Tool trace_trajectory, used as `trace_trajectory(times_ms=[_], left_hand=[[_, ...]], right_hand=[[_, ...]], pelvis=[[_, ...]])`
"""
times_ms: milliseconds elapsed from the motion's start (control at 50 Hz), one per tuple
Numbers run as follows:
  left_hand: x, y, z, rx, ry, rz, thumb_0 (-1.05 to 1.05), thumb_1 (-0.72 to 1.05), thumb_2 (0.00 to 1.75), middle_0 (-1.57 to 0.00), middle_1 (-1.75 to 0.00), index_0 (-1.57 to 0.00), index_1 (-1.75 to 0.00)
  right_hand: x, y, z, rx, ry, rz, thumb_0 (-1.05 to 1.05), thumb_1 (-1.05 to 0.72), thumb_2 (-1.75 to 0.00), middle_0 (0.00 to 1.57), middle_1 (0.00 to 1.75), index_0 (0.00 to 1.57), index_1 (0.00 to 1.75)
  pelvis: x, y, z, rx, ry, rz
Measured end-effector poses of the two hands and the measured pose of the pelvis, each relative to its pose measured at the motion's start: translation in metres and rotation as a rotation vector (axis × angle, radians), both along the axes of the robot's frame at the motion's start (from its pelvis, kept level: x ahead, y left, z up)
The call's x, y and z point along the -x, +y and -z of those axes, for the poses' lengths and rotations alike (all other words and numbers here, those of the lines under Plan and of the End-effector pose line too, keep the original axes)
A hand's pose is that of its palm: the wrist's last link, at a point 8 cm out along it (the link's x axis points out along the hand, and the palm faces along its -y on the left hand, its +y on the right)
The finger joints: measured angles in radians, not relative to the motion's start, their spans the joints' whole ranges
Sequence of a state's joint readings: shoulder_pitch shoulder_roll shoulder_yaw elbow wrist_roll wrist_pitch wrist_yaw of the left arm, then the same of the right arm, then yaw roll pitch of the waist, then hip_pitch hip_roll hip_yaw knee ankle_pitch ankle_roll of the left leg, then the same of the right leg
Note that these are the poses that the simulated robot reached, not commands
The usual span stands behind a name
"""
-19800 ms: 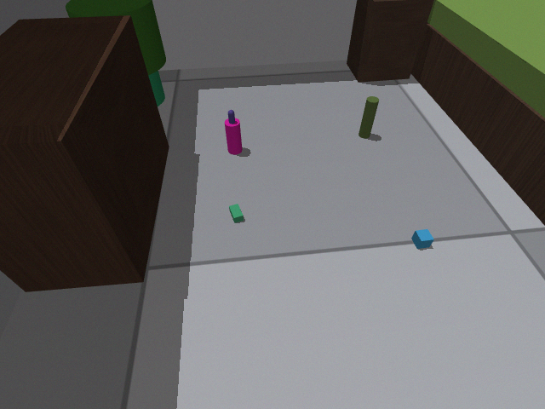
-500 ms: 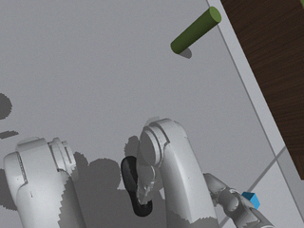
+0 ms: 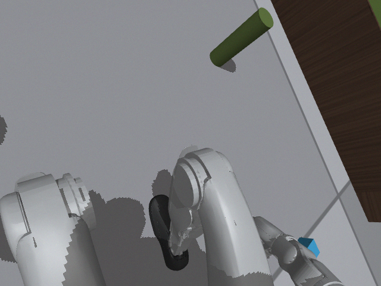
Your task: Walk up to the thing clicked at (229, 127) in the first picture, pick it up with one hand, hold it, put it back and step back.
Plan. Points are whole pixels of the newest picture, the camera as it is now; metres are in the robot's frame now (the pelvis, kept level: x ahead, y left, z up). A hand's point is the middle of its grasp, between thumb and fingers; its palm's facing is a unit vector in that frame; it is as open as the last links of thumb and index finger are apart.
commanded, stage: settle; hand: left
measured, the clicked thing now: out of the picture +0.46 +0.34 -0.15
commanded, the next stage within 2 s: hold in 0.36 s
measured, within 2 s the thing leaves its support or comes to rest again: leaves its support in 0.40 s
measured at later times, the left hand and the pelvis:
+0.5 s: hand out of the picture +0.42 +0.35 -0.13, palm faces +0.52 -0.85 -0.05, open 11.7 cm; pelvis +0.00 -0.01 +0.01, yaw +1 degrees
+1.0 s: hand out of the picture +0.36 +0.35 +0.02, palm faces +0.45 -0.89 -0.11, open 11.8 cm; pelvis +0.02 -0.01 +0.06, yaw +8 degrees
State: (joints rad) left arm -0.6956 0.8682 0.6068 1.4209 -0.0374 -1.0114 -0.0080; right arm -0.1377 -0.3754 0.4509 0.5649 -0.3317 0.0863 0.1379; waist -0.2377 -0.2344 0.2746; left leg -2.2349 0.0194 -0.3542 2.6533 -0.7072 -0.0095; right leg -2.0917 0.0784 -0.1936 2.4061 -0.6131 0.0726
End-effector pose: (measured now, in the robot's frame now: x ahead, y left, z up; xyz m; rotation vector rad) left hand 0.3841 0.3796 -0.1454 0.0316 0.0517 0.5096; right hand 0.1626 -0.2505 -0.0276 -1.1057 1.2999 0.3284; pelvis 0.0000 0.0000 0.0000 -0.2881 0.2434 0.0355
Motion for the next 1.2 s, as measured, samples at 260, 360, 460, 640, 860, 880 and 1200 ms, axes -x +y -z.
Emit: trace_trajectory(times_ms=[260, 360, 460, 640, 860, 880, 1200], left_hand=[[-0.006, 0.001, 0.002, 0.000, -0.006, -0.043, 0.02, -0.24, 0.64, -0.58, -0.82, -0.58, -0.78], [-0.003, 0.002, -0.002, -0.028, 0.015, -0.004, 0.02, -0.36, 0.73, -0.59, -0.93, -0.59, -0.89], [0.009, 0.006, -0.014, -0.015, 0.005, -0.033, 0.03, -0.48, 0.79, -0.63, -1.03, -0.63, -0.99], [0.023, 0.016, -0.062, -0.086, 0.003, 0.035, 0.03, -0.59, 0.86, -0.64, -1.15, -0.64, -1.11], [0.056, 0.019, -0.123, -0.064, -0.006, 0.038, 0.02, -0.60, 0.88, -0.63, -1.17, -0.62, -1.13], [0.058, 0.018, -0.129, -0.064, -0.002, 0.041, 0.02, -0.60, 0.88, -0.63, -1.17, -0.62, -1.13], [0.081, -0.014, -0.266, -0.058, 0.049, 0.023, 0.02, -0.61, 0.90, -0.64, -1.14, -0.64, -1.10]], right_hand=[[0.003, -0.004, -0.001, 0.012, 0.014, 0.005, 0.00, -0.85, -0.88, 0.20, 0.30, 0.21, 0.30], [0.006, -0.006, 0.001, 0.006, 0.020, 0.027, 0.00, -0.86, -0.89, 0.20, 0.30, 0.21, 0.30], [0.006, -0.005, 0.001, -0.021, 0.017, 0.048, 0.00, -0.87, -0.89, 0.20, 0.30, 0.21, 0.30], [0.000, -0.003, 0.000, -0.083, -0.042, 0.119, 0.00, -0.87, -0.89, 0.20, 0.30, 0.21, 0.30], [-0.014, 0.003, 0.006, -0.216, -0.110, 0.254, 0.01, -0.87, -0.88, 0.20, 0.30, 0.21, 0.30], [-0.016, 0.005, 0.006, -0.229, -0.115, 0.266, 0.01, -0.87, -0.88, 0.20, 0.30, 0.21, 0.30], [-0.081, 0.026, -0.044, -0.440, -0.281, 0.399, 0.01, -0.88, -0.88, 0.20, 0.30, 0.21, 0.30]], pelvis=[[0.000, -0.002, -0.001, -0.002, 0.000, 0.000], [0.000, -0.004, -0.002, -0.006, 0.009, -0.002], [-0.001, -0.006, -0.007, -0.014, 0.029, -0.011], [-0.002, -0.008, -0.018, -0.029, 0.080, -0.031], [-0.008, -0.009, -0.038, -0.062, 0.182, -0.062], [-0.009, -0.010, -0.041, -0.067, 0.194, -0.066], [-0.026, -0.019, -0.129, -0.135, 0.345, -0.111]])
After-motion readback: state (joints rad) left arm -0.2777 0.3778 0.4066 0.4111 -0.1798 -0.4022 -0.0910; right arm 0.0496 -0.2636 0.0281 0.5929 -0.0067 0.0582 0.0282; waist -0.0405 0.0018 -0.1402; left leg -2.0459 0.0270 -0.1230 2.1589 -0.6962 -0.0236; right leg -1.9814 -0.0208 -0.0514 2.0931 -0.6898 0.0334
